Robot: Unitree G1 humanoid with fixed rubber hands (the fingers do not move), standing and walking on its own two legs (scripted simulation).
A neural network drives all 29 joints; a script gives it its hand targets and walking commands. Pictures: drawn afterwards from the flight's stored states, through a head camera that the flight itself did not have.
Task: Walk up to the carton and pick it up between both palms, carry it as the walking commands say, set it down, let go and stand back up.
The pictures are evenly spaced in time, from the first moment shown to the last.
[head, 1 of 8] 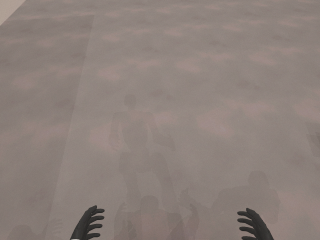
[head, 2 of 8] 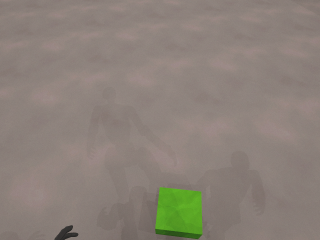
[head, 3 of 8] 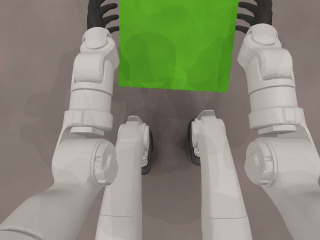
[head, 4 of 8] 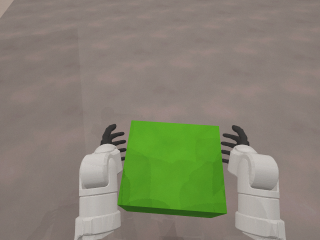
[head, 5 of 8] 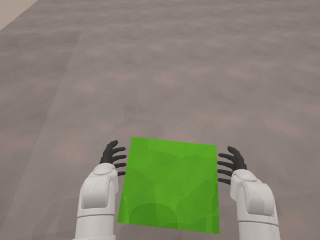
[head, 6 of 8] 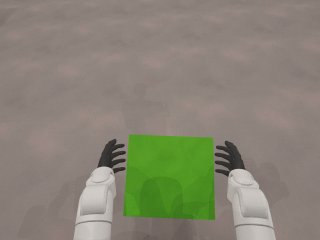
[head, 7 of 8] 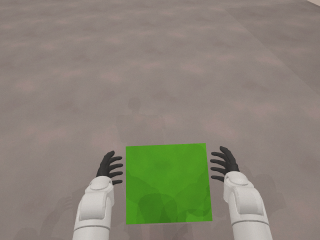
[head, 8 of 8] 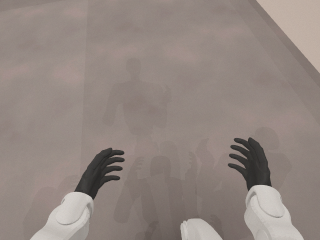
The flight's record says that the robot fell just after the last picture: yes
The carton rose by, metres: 0.69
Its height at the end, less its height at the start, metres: +0.00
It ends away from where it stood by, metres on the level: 16.21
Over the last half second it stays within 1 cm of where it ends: yes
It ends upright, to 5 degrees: no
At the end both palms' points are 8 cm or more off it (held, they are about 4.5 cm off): yes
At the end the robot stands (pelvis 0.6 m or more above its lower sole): no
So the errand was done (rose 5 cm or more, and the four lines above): no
